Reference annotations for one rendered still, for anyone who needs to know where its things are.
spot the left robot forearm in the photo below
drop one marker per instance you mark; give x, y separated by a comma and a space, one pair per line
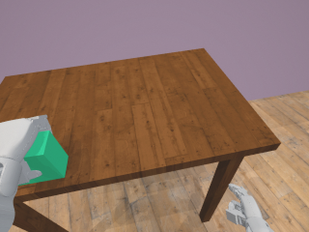
10, 171

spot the sponge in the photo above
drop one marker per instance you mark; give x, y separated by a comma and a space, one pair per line
47, 156

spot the robot left hand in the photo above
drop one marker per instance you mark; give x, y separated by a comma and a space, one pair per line
17, 137

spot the right robot forearm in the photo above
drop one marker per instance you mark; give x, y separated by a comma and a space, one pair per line
257, 224

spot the robot right hand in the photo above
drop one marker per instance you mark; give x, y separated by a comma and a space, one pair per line
237, 212

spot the table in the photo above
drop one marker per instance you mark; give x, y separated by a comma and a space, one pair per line
134, 118

